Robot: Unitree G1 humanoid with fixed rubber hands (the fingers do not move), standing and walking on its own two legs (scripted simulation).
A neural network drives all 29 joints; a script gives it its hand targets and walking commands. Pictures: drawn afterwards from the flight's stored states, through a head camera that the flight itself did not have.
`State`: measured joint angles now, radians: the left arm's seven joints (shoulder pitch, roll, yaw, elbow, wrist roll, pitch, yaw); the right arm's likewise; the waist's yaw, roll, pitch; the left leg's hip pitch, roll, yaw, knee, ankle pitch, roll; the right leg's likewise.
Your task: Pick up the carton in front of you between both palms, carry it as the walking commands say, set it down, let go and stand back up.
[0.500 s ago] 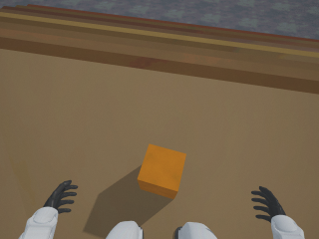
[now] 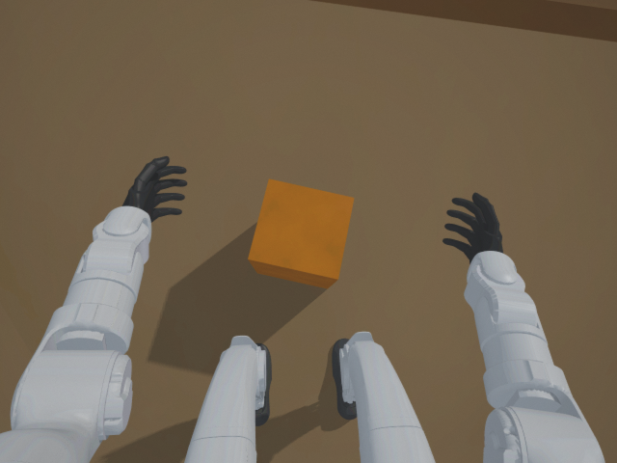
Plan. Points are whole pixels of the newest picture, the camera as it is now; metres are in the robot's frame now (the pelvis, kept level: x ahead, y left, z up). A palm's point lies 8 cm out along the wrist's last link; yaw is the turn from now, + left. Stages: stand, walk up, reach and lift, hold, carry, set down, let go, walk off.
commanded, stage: reach and lift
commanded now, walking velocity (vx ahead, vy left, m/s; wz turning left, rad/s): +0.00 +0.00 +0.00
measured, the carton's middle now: (301, 239) +0.47 -0.01 -0.56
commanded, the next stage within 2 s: none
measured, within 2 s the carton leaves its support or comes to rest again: neither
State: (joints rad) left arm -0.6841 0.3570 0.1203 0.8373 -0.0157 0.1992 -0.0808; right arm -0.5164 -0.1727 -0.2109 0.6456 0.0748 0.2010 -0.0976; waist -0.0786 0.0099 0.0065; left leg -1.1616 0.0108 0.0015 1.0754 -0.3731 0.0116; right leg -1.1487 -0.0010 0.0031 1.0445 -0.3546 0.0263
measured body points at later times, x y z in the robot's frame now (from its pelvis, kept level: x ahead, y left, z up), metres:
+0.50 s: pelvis -0.02 +0.01 -0.05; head +0.30 +0.03 +0.27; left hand +0.55 +0.17 -0.17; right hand +0.45 -0.21 -0.17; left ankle +0.06 +0.11 -0.65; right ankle +0.07 -0.13 -0.65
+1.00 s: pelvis -0.06 +0.00 -0.25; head +0.30 +0.02 +0.02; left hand +0.52 +0.17 -0.42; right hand +0.44 -0.21 -0.41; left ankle +0.06 +0.11 -0.65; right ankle +0.06 -0.13 -0.65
